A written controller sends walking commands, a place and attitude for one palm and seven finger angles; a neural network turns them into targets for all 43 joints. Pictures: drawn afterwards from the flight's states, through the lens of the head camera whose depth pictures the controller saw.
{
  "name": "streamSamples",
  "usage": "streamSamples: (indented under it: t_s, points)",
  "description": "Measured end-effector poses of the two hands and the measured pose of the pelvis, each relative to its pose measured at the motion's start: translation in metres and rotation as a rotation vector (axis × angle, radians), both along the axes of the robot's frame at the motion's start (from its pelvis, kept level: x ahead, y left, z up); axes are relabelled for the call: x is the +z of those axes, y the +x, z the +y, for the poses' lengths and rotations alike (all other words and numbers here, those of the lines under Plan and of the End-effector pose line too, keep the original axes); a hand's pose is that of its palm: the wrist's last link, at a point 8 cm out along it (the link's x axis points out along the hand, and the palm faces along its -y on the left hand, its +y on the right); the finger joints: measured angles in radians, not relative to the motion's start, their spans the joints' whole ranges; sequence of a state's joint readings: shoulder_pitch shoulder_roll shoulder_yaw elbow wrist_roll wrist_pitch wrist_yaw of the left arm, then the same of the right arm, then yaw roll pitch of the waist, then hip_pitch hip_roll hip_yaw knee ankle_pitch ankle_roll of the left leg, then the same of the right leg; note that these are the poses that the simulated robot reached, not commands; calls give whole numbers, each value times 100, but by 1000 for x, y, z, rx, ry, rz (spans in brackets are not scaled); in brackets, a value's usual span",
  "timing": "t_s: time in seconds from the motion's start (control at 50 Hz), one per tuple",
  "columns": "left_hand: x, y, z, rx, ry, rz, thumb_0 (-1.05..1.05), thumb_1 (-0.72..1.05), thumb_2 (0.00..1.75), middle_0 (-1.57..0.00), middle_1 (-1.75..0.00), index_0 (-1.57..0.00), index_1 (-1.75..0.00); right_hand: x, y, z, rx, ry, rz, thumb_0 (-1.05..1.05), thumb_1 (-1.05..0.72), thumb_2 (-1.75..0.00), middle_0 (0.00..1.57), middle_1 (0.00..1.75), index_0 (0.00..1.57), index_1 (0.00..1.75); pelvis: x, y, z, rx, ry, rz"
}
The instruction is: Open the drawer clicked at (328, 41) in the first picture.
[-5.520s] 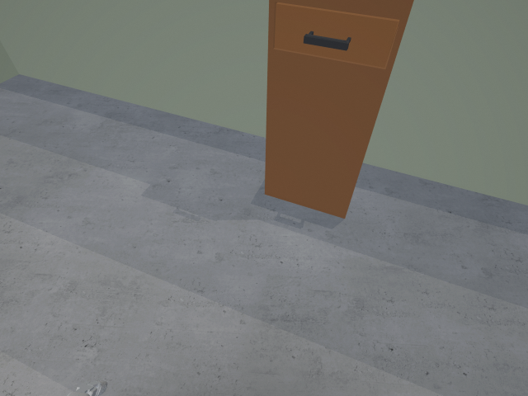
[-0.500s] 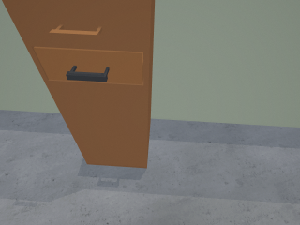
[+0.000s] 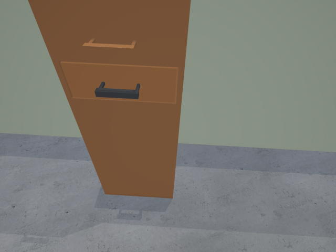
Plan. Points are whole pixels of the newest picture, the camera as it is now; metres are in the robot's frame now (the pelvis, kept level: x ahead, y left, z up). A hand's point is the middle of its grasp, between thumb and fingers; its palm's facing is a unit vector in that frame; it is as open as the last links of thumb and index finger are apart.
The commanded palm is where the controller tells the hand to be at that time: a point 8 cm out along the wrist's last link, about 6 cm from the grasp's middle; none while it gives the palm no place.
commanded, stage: look again from close up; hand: left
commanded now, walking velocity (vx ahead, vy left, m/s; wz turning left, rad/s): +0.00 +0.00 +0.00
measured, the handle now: (118, 89) +0.60 +0.21 +0.08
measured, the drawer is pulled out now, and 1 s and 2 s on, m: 0.00 0.00 0.00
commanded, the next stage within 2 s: shuffle to correct the standing spot in 0.02 s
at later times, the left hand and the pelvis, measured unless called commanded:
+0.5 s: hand out of the picture -0.01 +0.15 -0.18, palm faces +0.06 -0.99 -0.15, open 7.4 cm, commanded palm none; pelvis +0.04 -0.01 -0.01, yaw +1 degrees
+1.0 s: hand out of the picture +0.11 +0.19 -0.17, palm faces +0.04 -0.97 -0.24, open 7.4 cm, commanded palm none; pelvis +0.07 +0.01 +0.00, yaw -1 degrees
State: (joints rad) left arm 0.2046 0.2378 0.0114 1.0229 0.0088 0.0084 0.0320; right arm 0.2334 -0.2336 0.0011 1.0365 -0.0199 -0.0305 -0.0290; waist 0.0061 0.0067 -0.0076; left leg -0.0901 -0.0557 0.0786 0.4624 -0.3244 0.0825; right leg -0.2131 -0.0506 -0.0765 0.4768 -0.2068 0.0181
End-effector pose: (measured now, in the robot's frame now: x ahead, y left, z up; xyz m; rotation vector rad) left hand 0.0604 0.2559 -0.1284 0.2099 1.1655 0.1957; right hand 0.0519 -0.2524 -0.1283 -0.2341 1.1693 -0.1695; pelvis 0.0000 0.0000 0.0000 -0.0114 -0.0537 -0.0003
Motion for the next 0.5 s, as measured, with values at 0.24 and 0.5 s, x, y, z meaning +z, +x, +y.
streamSamples:
  t_s: [0.24,0.5]
  points:
    - [-11,-50,-2,20,-27,147,1,91,90,-20,-30,-19,-30,-3,-23,6,-7,2,87,0,-90,-90,20,30,20,30,1,-4,7,-2,6,-6]
    - [-25,-71,-57,82,-129,291,1,90,90,-20,-30,-19,-30,-24,-66,21,-80,82,321,1,-91,-90,20,30,20,30,-9,41,-8,9,-17,18]
